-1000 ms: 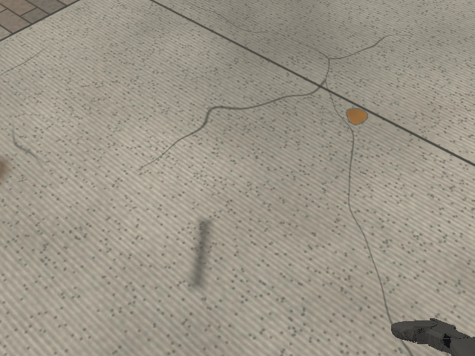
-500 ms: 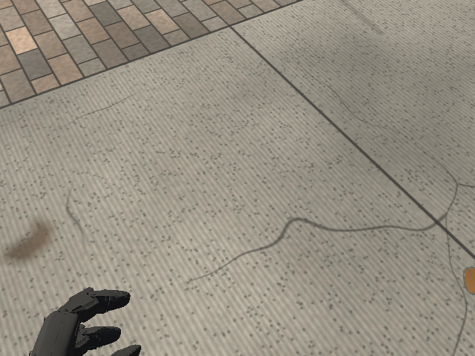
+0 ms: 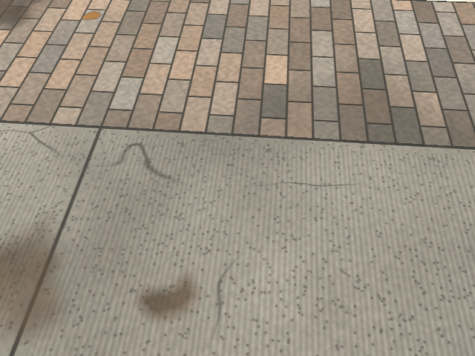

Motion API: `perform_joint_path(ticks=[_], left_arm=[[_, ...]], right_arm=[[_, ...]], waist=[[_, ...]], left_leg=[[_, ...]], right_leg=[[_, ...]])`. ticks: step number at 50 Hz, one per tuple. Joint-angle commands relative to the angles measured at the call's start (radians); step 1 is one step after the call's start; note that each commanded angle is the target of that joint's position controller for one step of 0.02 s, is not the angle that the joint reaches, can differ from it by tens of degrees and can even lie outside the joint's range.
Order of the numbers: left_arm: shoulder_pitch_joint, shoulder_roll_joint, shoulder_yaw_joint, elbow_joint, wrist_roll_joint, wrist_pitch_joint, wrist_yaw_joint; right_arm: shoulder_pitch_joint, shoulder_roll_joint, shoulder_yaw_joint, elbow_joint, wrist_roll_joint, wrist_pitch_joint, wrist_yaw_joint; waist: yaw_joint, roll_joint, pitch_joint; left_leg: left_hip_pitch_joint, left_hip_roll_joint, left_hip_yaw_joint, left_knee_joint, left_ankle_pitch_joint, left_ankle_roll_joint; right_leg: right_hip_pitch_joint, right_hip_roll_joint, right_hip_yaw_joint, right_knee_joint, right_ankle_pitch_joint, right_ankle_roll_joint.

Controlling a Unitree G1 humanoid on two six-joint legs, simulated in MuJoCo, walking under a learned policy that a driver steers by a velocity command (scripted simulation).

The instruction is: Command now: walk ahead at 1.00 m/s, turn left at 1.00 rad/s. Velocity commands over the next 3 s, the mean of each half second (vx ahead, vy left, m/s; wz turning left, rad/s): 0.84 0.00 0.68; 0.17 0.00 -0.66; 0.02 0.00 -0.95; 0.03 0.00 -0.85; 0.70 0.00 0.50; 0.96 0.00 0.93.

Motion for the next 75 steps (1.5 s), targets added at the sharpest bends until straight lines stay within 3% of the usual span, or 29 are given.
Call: perform_joint_path(ticks=[1,4,8,12,15,16,17,18,20,21,24,28,32,33,34,35,37,42,51,53,54,55,58,64,71,72,73,74,75], left_arm=[[-0.092,0.172,0.024,-0.168,0.024,-0.032,0.006],[-0.106,0.151,0.017,-0.177,0.042,0.023,-0.003],[-0.306,0.086,-0.012,-0.254,0.005,0.018,-0.022],[-0.316,0.14,0.005,-0.254,-0.01,0.012,-0.013],[0.101,0.252,0.06,-0.148,0.003,-0.002,0.026],[0.291,0.306,0.075,-0.11,0.036,-0.015,0.044],[0.175,0.394,0.093,-0.113,0.045,-0.016,0.031],[0.067,0.276,0.082,-0.137,0.025,-0.012,0.013],[0.022,0.148,0.049,-0.098,0.008,-0.02,-0.007],[0.0,0.151,0.054,-0.098,-0.055,-0.046,-0.006],[-0.03,0.15,0.05,-0.065,-0.065,-0.061,0.001],[-0.082,0.304,0.106,-0.092,-0.07,-0.027,0.024],[-0.066,0.216,0.095,-0.111,-0.071,-0.021,0.025],[-0.051,0.151,0.075,-0.137,-0.056,-0.017,0.022],[0.15,0.083,0.051,-0.128,-0.068,-0.009,0.021],[0.222,0.16,0.064,-0.11,-0.07,0.014,0.021],[0.117,0.208,0.087,-0.113,-0.074,0.058,0.04],[0.047,0.144,0.088,-0.167,-0.052,0.108,0.052],[-0.07,0.158,0.092,-0.23,-0.052,0.125,-0.024],[-0.007,0.23,0.125,-0.212,-0.038,0.124,-0.007],[0.006,0.385,0.159,-0.241,-0.033,0.117,0.011],[0.013,0.372,0.148,-0.27,0.001,0.088,-0.003],[-0.107,0.279,0.124,-0.271,-0.045,0.064,0.008],[-0.164,0.266,0.122,-0.306,-0.048,0.095,0.046],[-0.211,0.261,0.128,-0.319,-0.057,0.111,0.035],[-0.225,0.247,0.123,-0.322,-0.062,0.113,0.033],[-0.183,0.195,0.108,-0.319,-0.058,0.115,0.03],[-0.138,0.153,0.096,-0.336,-0.059,0.112,0.026],[-0.113,0.25,0.121,-0.324,-0.045,0.098,0.018]], right_arm=[[0.155,-0.191,-0.067,-0.009,0.006,-0.038,-0.038],[0.124,-0.143,-0.042,-0.007,0.017,-0.076,-0.028],[0.132,-0.16,-0.056,0.004,0.018,-0.093,-0.009],[0.194,-0.185,-0.07,0.03,0.029,-0.088,-0.006],[0.143,-0.229,-0.075,0.035,0.013,-0.089,-0.005],[0.138,-0.08,-0.037,0.013,0.008,-0.103,-0.014],[0.312,-0.008,-0.012,-0.029,0.047,-0.106,-0.015],[0.284,-0.075,-0.011,0.033,0.006,-0.09,-0.031],[0.104,-0.071,-0.008,0.013,-0.012,-0.084,-0.018],[0.019,-0.069,-0.004,-0.037,0.059,-0.087,-0.019],[-0.052,-0.033,0.02,-0.086,0.031,-0.092,-0.006],[-0.087,-0.04,0.029,-0.083,0.033,-0.099,0.011],[-0.038,-0.11,-0.011,-0.068,0.0,-0.075,-0.02],[0.04,-0.168,-0.025,-0.066,-0.019,-0.071,-0.038],[0.046,-0.16,-0.015,-0.084,-0.043,-0.05,-0.039],[0.0,-0.13,-0.014,-0.089,-0.017,-0.028,-0.036],[-0.107,-0.064,-0.006,-0.092,0.024,-0.013,-0.035],[-0.211,-0.06,-0.022,-0.066,0.003,-0.028,-0.055],[-0.172,-0.131,-0.068,-0.018,0.057,-0.028,-0.038],[-0.074,-0.079,-0.064,0.022,0.053,-0.022,-0.025],[-0.061,-0.048,-0.054,-0.021,0.008,-0.017,-0.021],[-0.175,-0.074,-0.055,-0.063,-0.004,-0.018,-0.03],[-0.174,-0.1,-0.065,-0.048,0.023,-0.021,-0.051],[-0.151,-0.048,-0.042,-0.015,0.032,-0.029,-0.035],[-0.091,-0.093,-0.061,-0.003,0.041,-0.04,-0.013],[-0.054,-0.103,-0.069,0.009,0.04,-0.043,-0.014],[-0.03,-0.158,-0.084,0.008,0.028,-0.038,-0.021],[-0.067,-0.217,-0.092,0.002,0.003,-0.023,-0.03],[-0.096,-0.167,-0.082,-0.025,-0.02,-0.029,-0.033]], waist=[[-0.03,-0.098,-0.051],[0.024,-0.079,0.001],[-0.034,-0.015,0.027],[-0.069,0.025,-0.033],[0.159,-0.009,-0.255],[0.196,-0.157,-0.356],[0.029,-0.512,-0.462],[0.025,-0.28,-0.334],[0.036,-0.049,-0.158],[0.045,-0.146,-0.13],[-0.024,-0.07,-0.086],[-0.06,-0.111,-0.144],[-0.12,-0.061,-0.161],[-0.14,0.075,-0.248],[-0.062,0.285,-0.433],[-0.037,0.248,-0.455],[-0.029,0.153,-0.281],[0.025,0.12,-0.159],[0.017,0.1,-0.167],[0.024,-0.08,-0.145],[-0.016,-0.423,-0.122],[0.059,-0.333,-0.233],[-0.011,-0.122,-0.181],[-0.031,-0.117,-0.228],[-0.045,-0.196,-0.192],[-0.064,-0.182,-0.19],[-0.043,-0.065,-0.221],[0.021,0.249,-0.177],[0.018,0.248,-0.157]], left_leg=[[0.443,0.33,-0.669,-0.473,0.119,0.19],[0.164,0.238,-0.531,-0.518,0.17,0.166],[0.009,0.149,-0.454,-0.552,0.278,0.086],[0.203,0.189,-0.506,-0.437,0.509,0.016],[0.21,0.139,-0.424,0.124,0.752,-0.065],[0.062,0.076,-0.347,0.496,0.236,-0.087],[-0.178,-0.052,-0.244,0.715,-0.229,-0.141],[-0.264,0.059,-0.255,0.765,-0.167,-0.13],[-0.249,0.1,-0.228,0.685,-0.112,-0.157],[-0.287,0.169,-0.217,0.646,-0.175,-0.176],[-0.23,0.216,-0.18,0.319,-0.148,-0.209],[0.188,0.126,-0.136,-0.126,0.26,-0.24],[0.44,0.197,-0.19,-0.268,0.503,-0.182],[0.597,0.378,-0.32,-0.24,0.823,-0.118],[0.719,0.672,-0.57,-0.212,1.073,0.051],[0.662,0.67,-0.579,-0.228,0.969,0.098],[0.49,0.55,-0.449,-0.34,0.463,0.056],[0.209,0.478,-0.18,-0.44,0.404,0.019],[0.277,0.525,0.018,-0.31,0.365,-0.081],[0.151,0.417,0.113,-0.043,0.119,-0.196],[-0.194,0.267,0.154,0.302,-0.348,-0.303],[-0.295,0.182,-0.083,0.481,-0.398,-0.303],[-0.314,0.219,-0.176,0.441,-0.162,-0.253],[-0.112,0.134,-0.194,0.103,-0.027,-0.292],[0.111,0.114,-0.211,-0.219,0.034,-0.262],[0.206,0.142,-0.203,-0.334,0.127,-0.247],[0.342,0.308,-0.327,-0.392,0.142,-0.187],[0.378,0.505,-0.586,-0.457,0.233,-0.041],[0.313,0.599,-0.658,-0.469,0.238,0.046]], right_leg=[[-0.539,-0.045,0.085,-0.052,-0.051,0.006],[-0.393,-0.075,0.058,-0.278,-0.091,0.043],[-0.194,-0.027,0.014,-0.647,0.346,0.035],[-0.065,0.038,0.026,-0.837,0.395,-0.004],[0.354,0.051,0.0,-0.848,0.196,-0.047],[0.534,-0.179,0.23,-0.867,0.022,-0.087],[0.624,-0.417,0.877,-1.086,0.22,-0.254],[0.526,-0.367,0.844,-1.06,0.257,-0.292],[0.306,-0.263,0.507,-1.018,0.705,-0.29],[0.316,-0.197,0.399,-1.029,0.774,-0.27],[0.172,-0.151,0.352,-1.08,0.876,-0.261],[-0.076,-0.069,0.261,-1.12,0.707,-0.21],[-0.172,0.042,0.247,-0.891,0.484,-0.08],[-0.281,0.114,0.181,-0.628,0.159,-0.031],[-0.393,0.15,0.135,-0.352,-0.388,-0.002],[-0.399,0.084,0.123,-0.191,-0.368,0.023],[-0.504,0.016,0.058,-0.124,-0.226,0.051],[-0.37,-0.034,0.025,-0.223,-0.03,0.071],[-0.107,0.002,-0.078,-0.771,0.145,-0.051],[0.068,0.009,0.019,-0.944,0.435,-0.129],[0.235,-0.242,0.423,-0.981,0.819,-0.282],[0.23,-0.299,0.593,-1.039,0.706,-0.412],[0.164,-0.178,0.412,-1.044,0.497,-0.289],[0.071,-0.089,0.401,-1.004,0.483,-0.252],[-0.027,-0.024,0.553,-0.973,0.323,-0.206],[-0.072,0.012,0.539,-0.938,0.261,-0.176],[-0.169,0.081,0.465,-0.804,0.006,-0.129],[-0.37,0.243,0.228,-0.581,-0.259,-0.071],[-0.417,0.154,0.201,-0.349,-0.242,-0.026]])
Next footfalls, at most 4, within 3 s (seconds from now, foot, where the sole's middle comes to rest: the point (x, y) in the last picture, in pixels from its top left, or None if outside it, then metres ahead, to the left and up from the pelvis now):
0.30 right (313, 332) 0.52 -0.15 -0.74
0.66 left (206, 277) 0.67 0.15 -0.74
1.06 right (300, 278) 0.67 -0.12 -0.74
1.46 left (237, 242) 0.79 0.07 -0.74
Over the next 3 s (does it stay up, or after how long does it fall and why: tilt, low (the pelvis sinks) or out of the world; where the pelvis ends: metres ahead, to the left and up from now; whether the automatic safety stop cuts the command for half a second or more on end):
stays up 1.24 -0.43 0.01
